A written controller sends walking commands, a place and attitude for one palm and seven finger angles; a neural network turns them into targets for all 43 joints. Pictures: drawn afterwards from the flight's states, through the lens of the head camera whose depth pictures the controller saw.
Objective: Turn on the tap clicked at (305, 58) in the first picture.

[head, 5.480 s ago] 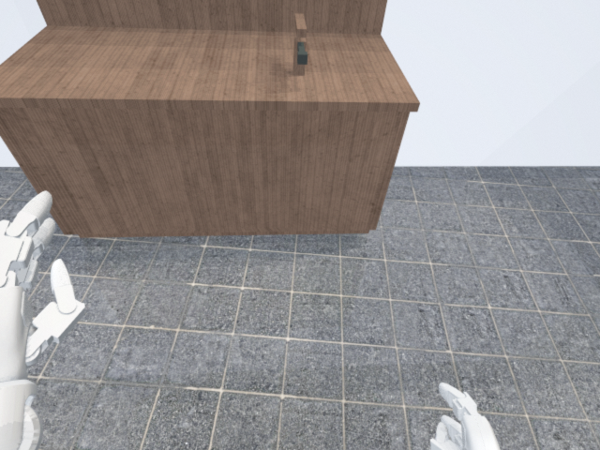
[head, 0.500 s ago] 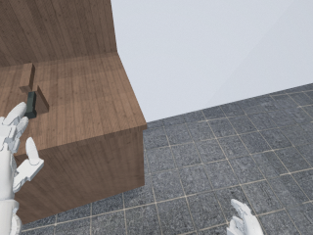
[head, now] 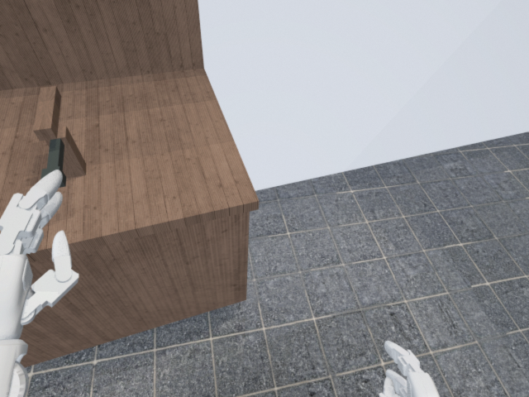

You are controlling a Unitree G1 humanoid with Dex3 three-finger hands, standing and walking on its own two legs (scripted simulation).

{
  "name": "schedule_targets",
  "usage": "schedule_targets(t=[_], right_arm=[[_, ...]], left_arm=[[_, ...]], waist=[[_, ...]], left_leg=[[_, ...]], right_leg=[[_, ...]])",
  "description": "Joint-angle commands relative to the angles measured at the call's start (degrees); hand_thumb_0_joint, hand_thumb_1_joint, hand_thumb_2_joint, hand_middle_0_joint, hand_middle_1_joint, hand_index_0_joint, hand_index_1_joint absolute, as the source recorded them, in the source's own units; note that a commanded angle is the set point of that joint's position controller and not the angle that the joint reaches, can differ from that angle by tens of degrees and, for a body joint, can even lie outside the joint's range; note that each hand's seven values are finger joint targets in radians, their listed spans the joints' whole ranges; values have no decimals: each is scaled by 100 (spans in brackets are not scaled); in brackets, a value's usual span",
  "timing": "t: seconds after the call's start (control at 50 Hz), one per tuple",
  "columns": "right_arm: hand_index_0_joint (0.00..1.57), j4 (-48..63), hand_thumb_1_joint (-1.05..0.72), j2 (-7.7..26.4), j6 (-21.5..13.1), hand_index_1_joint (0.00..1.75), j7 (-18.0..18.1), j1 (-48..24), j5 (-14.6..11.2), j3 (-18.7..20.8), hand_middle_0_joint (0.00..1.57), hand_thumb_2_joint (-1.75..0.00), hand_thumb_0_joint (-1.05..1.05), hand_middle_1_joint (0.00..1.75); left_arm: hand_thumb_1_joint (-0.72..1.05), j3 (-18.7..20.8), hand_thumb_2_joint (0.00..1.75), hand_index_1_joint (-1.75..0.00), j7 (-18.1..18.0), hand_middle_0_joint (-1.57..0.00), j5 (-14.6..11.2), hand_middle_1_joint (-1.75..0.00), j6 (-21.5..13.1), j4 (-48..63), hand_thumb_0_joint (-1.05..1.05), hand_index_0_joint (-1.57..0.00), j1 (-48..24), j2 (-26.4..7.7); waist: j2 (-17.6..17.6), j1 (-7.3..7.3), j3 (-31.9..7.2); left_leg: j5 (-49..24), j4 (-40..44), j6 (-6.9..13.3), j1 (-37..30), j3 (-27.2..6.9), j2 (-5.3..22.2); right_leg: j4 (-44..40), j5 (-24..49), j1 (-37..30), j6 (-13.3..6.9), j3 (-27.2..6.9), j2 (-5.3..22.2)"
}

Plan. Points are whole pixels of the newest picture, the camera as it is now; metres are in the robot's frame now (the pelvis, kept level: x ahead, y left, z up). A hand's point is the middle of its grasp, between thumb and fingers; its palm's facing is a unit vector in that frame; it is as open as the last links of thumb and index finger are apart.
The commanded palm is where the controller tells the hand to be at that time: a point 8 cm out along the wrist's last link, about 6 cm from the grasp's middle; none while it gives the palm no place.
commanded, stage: shuffle to correct the standing spot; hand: left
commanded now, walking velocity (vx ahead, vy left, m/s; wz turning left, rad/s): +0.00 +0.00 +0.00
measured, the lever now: (53, 177) +0.43 +0.41 +0.04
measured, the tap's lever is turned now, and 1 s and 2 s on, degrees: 0 0 0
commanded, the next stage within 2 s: come to a stop and stand still in 1.24 s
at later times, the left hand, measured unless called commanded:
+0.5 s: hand (53, 225) +0.26 +0.27 +0.16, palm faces +0.41 -0.84 -0.35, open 7.4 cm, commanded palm +0.20 +0.30 +0.17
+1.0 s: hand (40, 214) +0.27 +0.29 +0.17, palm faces +0.34 -0.80 -0.50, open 7.4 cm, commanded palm +0.20 +0.34 +0.17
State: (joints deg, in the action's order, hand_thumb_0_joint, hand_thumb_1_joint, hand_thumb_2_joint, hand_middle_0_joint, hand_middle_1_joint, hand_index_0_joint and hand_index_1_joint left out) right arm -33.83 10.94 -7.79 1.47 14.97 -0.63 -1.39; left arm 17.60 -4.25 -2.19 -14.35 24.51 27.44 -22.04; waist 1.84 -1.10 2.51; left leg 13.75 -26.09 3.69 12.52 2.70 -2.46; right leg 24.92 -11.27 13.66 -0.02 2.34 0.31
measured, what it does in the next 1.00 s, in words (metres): steps on the spot: right foot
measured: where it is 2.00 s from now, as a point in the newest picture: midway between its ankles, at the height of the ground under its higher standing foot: outside the picture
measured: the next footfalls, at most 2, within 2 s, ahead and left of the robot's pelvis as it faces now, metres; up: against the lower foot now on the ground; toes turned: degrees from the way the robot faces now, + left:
right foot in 0.98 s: +0.16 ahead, +0.04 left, +0.00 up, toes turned +0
left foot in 1.34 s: +0.13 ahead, +0.24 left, +0.00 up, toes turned +5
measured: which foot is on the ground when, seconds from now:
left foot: down 0.00-0.98, up 1.00-1.00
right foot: down 0.00-0.70, up 0.72-0.96, down 0.98-1.00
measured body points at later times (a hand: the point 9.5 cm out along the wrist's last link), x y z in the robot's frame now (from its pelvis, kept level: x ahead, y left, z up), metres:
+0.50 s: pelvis +0.04 +0.02 -0.02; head +0.06 +0.04 +0.43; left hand +0.23 +0.32 +0.18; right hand +0.23 -0.20 -0.08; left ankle +0.00 +0.07 -0.74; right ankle +0.02 -0.12 -0.74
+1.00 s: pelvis +0.06 +0.05 -0.02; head +0.08 +0.05 +0.43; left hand +0.24 +0.33 +0.19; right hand +0.21 -0.17 -0.11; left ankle +0.01 +0.08 -0.72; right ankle +0.11 -0.01 -0.75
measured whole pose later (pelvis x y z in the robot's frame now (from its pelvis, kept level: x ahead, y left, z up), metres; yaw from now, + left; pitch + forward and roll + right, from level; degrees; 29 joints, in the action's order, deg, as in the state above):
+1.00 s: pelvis +0.06 +0.05 -0.02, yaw +3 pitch -1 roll -1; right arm -31.3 11.5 -3.5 -0.1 15.6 -0.3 0.1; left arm 22.5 -5.3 -3.3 -13.4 30.0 27.9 -25.6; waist -1.5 2.0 3.0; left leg 22.9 -45.6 3.0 15.8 3.1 -7.2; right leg 33.4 -14.4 19.0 -5.1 12.2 -0.2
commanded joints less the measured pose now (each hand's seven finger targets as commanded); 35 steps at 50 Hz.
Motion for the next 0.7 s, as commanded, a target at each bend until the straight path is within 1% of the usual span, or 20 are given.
schedule_targets(t=[0.0,0.04,0.1,0.12,0.18,0.2,0.26,0.3,0.36,0.4,0.44,0.5,0.52,0.56,0.58,0.6,0.62,0.64,0.66,0.68], right_arm=[[20,1018,-90,697,-455,30,99,-793,30,253,20,-90,0,30],[20,938,-90,752,-515,30,55,-701,62,280,20,-90,0,30],[20,901,-90,787,-536,30,-39,-652,84,321,20,-90,0,30],[20,898,-90,791,-506,30,-59,-659,86,320,20,-90,0,30],[20,908,-90,839,-372,30,-58,-671,91,347,20,-90,0,30],[20,921,-90,842,-318,30,-41,-690,97,349,20,-90,0,30],[20,1009,-90,820,-184,30,-3,-728,86,338,20,-90,0,30],[20,1064,-90,812,-149,30,16,-777,67,330,20,-90,0,30],[20,1114,-90,803,-132,30,0,-776,58,322,20,-90,0,30],[20,1123,-90,810,-138,30,-32,-796,53,323,20,-90,0,30],[20,1106,-90,841,-134,30,-70,-737,40,357,20,-90,0,30],[20,1065,-90,861,-65,30,-104,-719,7,396,20,-90,0,30],[20,1047,-90,846,-33,30,-110,-697,-4,409,20,-90,0,30],[20,1023,-90,856,34,30,-113,-707,-20,445,20,-90,0,30],[20,1011,-90,848,65,30,-111,-708,-25,455,20,-90,0,30],[20,982,-90,831,108,30,-101,-729,-25,446,20,-90,0,30],[20,969,-90,807,139,30,-103,-713,-30,433,20,-90,0,30],[20,975,-90,801,174,30,-88,-736,-30,413,20,-90,0,30],[20,1005,-90,829,187,30,-67,-745,-42,415,20,-90,0,30],[20,1067,-90,823,143,30,-67,-711,-32,427,20,-90,0,30]], left_arm=[[90,1158,90,-30,-232,-20,-109,-30,-461,1387,0,-20,-1483,-1148],[90,843,90,-30,-199,-20,-69,-30,-477,1322,0,-20,-1453,-881],[90,453,90,-30,-170,-20,-43,-30,-415,1271,0,-20,-1207,-506],[90,356,90,-30,-167,-20,-30,-30,-371,1223,0,-20,-1138,-445],[90,519,90,-30,-205,-20,-11,-30,-288,1011,0,-20,-918,-560],[90,702,90,-30,-226,-20,-20,-30,-270,984,0,-20,-901,-714],[90,888,90,-30,-233,-20,-44,-30,-285,1012,0,-20,-956,-830],[90,1030,90,-30,-243,-20,-72,-30,-313,1256,0,-20,-1132,-1005],[90,967,90,-30,-222,-20,-101,-30,-332,1460,0,-20,-1080,-953],[90,930,90,-30,-221,-20,-111,-30,-347,1717,0,-20,-1159,-940],[90,895,90,-30,-229,-20,-101,-30,-337,1712,0,-20,-964,-889],[90,939,90,-30,-263,-20,-115,-30,-296,1575,0,-20,-730,-879],[90,989,90,-30,-277,-20,-119,-30,-293,1510,0,-20,-659,-896],[90,1087,90,-30,-307,-20,-131,-30,-296,1448,0,-20,-627,-956],[90,1125,90,-30,-320,-20,-139,-30,-309,1447,0,-20,-669,-975],[90,1223,90,-30,-340,-20,-148,-30,-312,1462,0,-20,-713,-1060],[90,1199,90,-30,-344,-20,-149,-30,-314,1494,0,-20,-747,-1013],[90,1186,90,-30,-335,-20,-138,-30,-317,1542,0,-20,-820,-1008],[90,1170,90,-30,-311,-20,-139,-30,-314,1690,0,-20,-865,-985],[90,1090,90,-30,-276,-20,-107,-30,-316,1883,0,-20,-963,-985]], waist=[[-885,-57,-692],[-981,-48,-851],[-824,-17,-979],[-740,-4,-911],[-436,3,-746],[-448,8,-721],[-459,31,-695],[-539,52,-728],[-705,49,-934],[-728,68,-1080],[-637,55,-1195],[-406,42,-1180],[-202,36,-1191],[79,33,-1123],[200,45,-1033],[181,70,-948],[143,104,-879],[-274,169,-776],[-971,214,-714],[-1719,278,-560]], left_leg=[[-312,934,-230,426,-907,735],[-567,741,-239,219,-805,682],[-681,543,-251,78,-779,610],[-560,522,-243,83,-739,597],[-185,462,-198,428,-800,567],[-168,428,-212,437,-784,545],[-438,296,-204,577,-840,543],[-1005,144,-265,495,-825,533],[-1805,-183,-257,203,-738,534],[-2371,-426,-310,112,-712,527],[-2758,-672,-357,18,-653,516],[-2601,-1007,-413,283,-621,442],[-2434,-1199,-422,419,-545,378],[-1922,-1555,-453,737,-448,225],[-1464,-1588,-447,872,-409,174],[-1145,-1496,-422,943,-374,160],[-912,-1169,-391,810,-456,207],[-872,-674,-306,398,-675,317],[-1364,-43,-249,-115,-1278,647],[-2261,492,-109,-732,-2081,1168]], right_leg=[[-1,386,-862,-103,-343,194],[11,541,-881,-139,-315,209],[55,521,-836,-200,-266,230],[66,431,-732,-200,-274,201],[112,213,-733,-245,-312,225],[150,200,-687,-268,-337,244],[416,426,-771,-310,-289,250],[637,752,-768,-336,-242,276],[821,1163,-763,-345,-235,300],[960,1443,-846,-378,-268,351],[1054,1581,-885,-416,-317,391],[1094,1646,-998,-545,-557,586],[1089,1730,-1052,-606,-679,669],[1015,1780,-1093,-801,-1052,969],[991,1667,-1038,-875,-1205,1127],[1013,1644,-987,-882,-1290,1213],[1218,1436,-771,-815,-1204,1193],[1515,975,-197,-600,-905,888],[2140,406,431,-267,-230,294],[2823,-1109,1323,-4,189,-115]])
